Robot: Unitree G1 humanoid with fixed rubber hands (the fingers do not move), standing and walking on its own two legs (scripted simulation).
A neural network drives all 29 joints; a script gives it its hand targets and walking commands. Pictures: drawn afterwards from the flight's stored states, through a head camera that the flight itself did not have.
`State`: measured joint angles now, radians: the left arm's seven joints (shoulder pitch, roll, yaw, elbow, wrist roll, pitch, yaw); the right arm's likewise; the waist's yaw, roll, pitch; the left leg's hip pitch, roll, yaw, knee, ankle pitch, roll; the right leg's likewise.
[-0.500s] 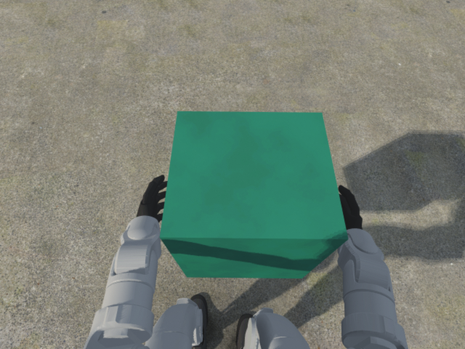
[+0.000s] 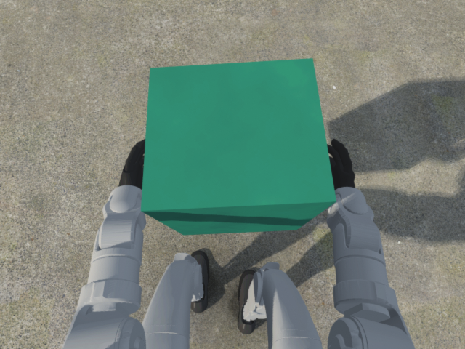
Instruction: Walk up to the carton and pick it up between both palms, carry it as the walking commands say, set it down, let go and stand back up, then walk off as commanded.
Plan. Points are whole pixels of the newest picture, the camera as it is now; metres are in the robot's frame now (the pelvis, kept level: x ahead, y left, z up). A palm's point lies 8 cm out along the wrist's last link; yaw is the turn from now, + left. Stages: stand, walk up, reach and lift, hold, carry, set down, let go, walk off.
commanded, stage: set down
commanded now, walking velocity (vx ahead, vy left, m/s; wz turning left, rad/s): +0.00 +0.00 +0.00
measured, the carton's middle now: (236, 163) +0.43 +0.00 -0.13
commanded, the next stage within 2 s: none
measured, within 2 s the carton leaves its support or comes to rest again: neither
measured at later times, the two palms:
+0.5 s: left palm (145, 183) +0.39 +0.19 -0.17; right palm (317, 180) +0.41 -0.17 -0.16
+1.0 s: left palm (155, 179) +0.42 +0.19 -0.24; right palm (306, 175) +0.44 -0.17 -0.23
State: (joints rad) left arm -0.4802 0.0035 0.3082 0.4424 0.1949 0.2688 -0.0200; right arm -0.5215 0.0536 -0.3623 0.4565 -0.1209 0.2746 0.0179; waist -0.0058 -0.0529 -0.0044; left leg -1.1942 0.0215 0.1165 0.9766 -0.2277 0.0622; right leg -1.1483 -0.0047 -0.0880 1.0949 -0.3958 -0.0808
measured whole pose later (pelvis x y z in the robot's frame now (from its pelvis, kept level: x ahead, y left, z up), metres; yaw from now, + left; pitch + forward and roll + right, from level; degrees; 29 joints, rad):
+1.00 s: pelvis -0.02 +0.00 -0.15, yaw +1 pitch +41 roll +2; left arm -0.78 0.05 0.35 0.45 0.16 0.38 0.01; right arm -0.82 -0.05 -0.38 0.47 -0.12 0.37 0.01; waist -0.01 -0.06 -0.08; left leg -1.91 0.03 0.10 1.55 -0.36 0.06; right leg -1.85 0.00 -0.08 1.68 -0.55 -0.10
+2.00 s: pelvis -0.06 +0.01 -0.27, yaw +0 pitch +26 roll +2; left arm -1.35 0.29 0.32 0.81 -0.03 0.32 0.05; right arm -1.30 -0.24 -0.31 0.69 0.00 0.35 -0.08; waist 0.02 0.01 0.52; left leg -2.06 0.00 0.10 1.98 -0.38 0.07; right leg -1.99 0.00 -0.08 2.12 -0.60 -0.11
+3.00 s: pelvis -0.03 +0.01 -0.31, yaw +0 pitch +40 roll +2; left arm -1.33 0.28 0.32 0.94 -0.03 0.23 0.04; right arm -1.28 -0.27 -0.30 0.82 0.00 0.26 0.01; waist 0.02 0.00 0.23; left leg -2.36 -0.01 0.10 2.08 -0.42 0.07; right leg -2.27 0.00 -0.08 2.22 -0.64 -0.10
